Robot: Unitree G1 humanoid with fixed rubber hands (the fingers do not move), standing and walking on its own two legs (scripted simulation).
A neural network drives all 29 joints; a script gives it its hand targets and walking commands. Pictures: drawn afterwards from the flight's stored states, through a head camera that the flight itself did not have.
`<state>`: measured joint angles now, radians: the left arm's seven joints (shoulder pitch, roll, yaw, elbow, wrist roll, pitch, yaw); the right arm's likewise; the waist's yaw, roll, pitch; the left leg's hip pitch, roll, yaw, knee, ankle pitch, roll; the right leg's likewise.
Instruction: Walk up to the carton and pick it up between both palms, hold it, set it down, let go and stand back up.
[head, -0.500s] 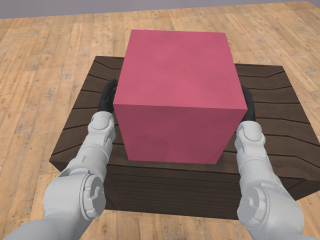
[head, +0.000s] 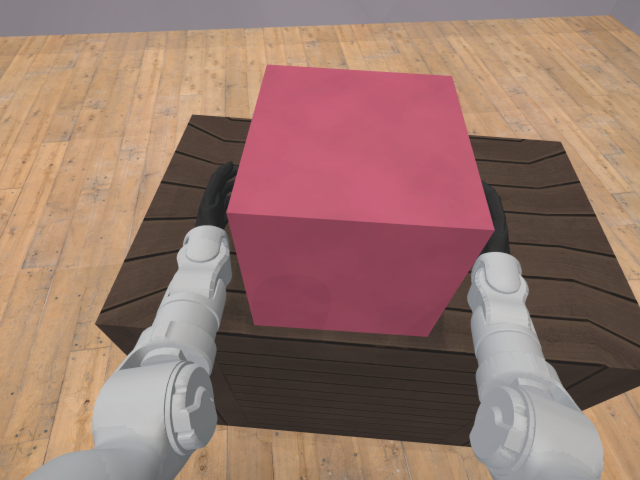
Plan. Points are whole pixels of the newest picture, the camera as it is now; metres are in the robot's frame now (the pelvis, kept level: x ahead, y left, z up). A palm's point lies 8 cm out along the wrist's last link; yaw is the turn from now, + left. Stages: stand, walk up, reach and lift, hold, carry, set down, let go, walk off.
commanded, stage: reach and lift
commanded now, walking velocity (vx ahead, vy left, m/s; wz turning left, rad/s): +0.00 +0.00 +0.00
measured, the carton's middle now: (349, 204) +0.49 -0.06 +0.04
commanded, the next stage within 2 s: none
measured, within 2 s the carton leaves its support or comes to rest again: leaves its support in 0.42 s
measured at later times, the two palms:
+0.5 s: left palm (199, 232) +0.40 +0.14 +0.09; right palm (493, 249) +0.37 -0.22 +0.09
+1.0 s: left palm (180, 220) +0.39 +0.15 +0.13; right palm (494, 236) +0.37 -0.21 +0.12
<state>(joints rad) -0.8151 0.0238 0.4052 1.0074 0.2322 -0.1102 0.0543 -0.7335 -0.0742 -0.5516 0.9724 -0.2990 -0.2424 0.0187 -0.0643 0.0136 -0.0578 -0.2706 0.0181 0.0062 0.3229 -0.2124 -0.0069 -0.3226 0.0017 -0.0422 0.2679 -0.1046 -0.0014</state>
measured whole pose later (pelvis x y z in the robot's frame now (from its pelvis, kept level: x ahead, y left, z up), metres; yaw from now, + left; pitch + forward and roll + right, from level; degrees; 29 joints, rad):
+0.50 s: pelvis -0.03 +0.00 +0.00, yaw +1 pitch +9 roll +0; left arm -0.85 0.10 0.23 1.15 0.05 -0.11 0.10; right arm -0.77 -0.13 -0.38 1.08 -0.13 -0.20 -0.02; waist -0.07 0.02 -0.13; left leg -0.33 0.01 0.01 0.35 -0.18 0.00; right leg -0.36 -0.01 -0.06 0.28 -0.07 0.00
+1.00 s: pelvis -0.03 +0.00 +0.00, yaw +1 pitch +4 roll +0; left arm -0.82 0.10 0.26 0.93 0.12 0.11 0.08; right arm -0.76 -0.12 -0.34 0.96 -0.07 -0.06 -0.03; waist -0.05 -0.01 -0.08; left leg -0.20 0.01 0.01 0.32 -0.18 -0.01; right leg -0.25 -0.01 -0.06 0.26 -0.07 -0.01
